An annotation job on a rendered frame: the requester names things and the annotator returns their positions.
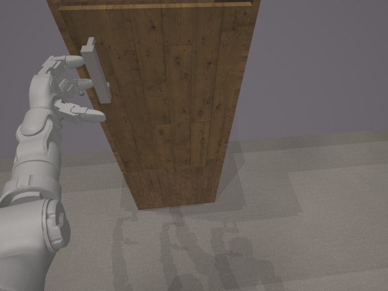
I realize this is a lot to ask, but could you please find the robot left upper arm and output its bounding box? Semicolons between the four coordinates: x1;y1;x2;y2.
0;198;71;291

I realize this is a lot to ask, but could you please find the cupboard door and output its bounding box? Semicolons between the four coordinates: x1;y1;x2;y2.
59;2;253;173

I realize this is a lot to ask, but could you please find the handle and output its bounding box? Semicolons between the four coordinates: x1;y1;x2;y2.
80;37;112;104

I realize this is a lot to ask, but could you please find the robot left forearm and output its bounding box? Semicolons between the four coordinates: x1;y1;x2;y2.
0;108;62;208

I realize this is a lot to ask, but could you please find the robot left hand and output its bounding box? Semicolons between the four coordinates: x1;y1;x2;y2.
29;55;106;125

